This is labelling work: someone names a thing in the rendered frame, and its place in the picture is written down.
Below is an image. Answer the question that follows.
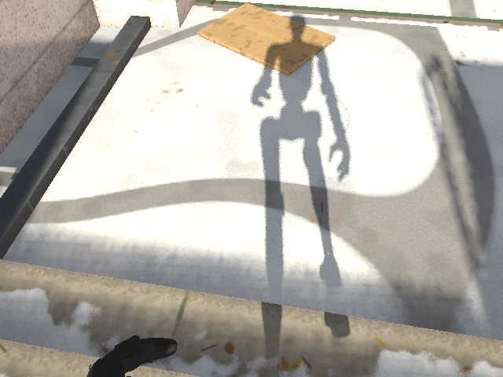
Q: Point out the robot left hand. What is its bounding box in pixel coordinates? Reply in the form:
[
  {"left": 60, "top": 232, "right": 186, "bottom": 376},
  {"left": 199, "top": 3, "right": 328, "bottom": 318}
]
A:
[{"left": 87, "top": 335, "right": 178, "bottom": 377}]

